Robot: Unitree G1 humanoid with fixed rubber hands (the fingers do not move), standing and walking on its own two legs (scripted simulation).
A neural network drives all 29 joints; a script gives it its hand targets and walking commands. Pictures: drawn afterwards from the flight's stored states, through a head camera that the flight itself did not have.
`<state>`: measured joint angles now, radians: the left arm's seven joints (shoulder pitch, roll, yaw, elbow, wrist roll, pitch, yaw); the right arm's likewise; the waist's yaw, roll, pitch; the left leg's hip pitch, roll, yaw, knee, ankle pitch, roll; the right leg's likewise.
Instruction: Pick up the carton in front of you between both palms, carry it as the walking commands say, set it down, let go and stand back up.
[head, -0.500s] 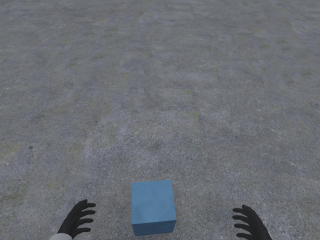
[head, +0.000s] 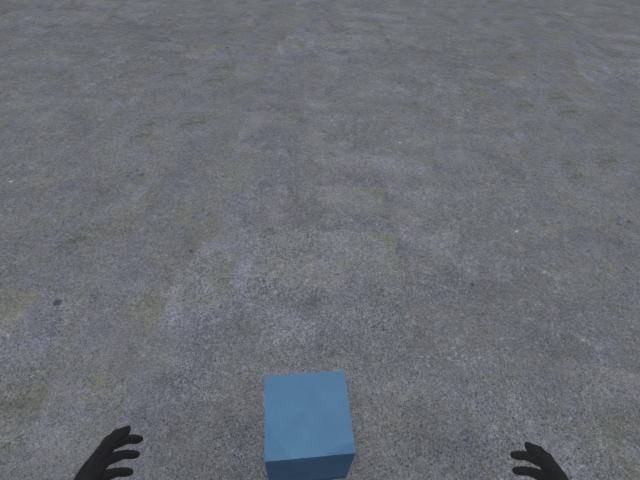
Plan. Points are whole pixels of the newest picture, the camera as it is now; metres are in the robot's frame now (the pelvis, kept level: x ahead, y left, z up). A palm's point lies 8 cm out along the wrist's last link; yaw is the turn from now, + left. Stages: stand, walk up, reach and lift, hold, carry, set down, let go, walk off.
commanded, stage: stand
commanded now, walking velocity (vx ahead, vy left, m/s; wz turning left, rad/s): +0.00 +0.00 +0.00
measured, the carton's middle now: (306, 428) +0.39 +0.03 -0.65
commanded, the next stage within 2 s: none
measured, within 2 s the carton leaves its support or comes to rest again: neither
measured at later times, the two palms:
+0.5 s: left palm out of the picture +0.12 +0.30 -0.09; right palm out of the picture +0.12 -0.29 -0.08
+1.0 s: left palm out of the picture +0.08 +0.31 -0.10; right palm out of the picture +0.08 -0.30 -0.09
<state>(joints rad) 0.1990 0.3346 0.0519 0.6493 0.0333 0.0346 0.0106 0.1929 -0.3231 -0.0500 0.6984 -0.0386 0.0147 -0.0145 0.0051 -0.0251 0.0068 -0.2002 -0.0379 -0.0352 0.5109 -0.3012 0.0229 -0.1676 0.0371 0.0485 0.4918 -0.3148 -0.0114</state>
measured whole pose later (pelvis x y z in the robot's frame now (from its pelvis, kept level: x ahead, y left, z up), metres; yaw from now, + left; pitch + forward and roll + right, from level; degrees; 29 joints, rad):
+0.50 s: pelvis +0.00 +0.01 +0.01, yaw +0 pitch -1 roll +0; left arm 0.17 0.36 0.02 0.83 0.03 0.00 0.02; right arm 0.15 -0.35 -0.02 0.86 -0.03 -0.01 -0.02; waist 0.00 -0.02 0.01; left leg -0.14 -0.05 -0.02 0.43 -0.26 0.03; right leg -0.11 0.02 0.06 0.42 -0.28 0.00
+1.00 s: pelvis -0.01 +0.01 +0.01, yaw +0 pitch -2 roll +0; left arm 0.16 0.38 0.01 0.96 0.02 -0.01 0.01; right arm 0.13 -0.37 -0.01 0.98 -0.02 -0.02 -0.02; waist 0.00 -0.02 0.02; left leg -0.12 -0.04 -0.02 0.36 -0.20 0.03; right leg -0.09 0.02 0.06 0.35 -0.22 0.00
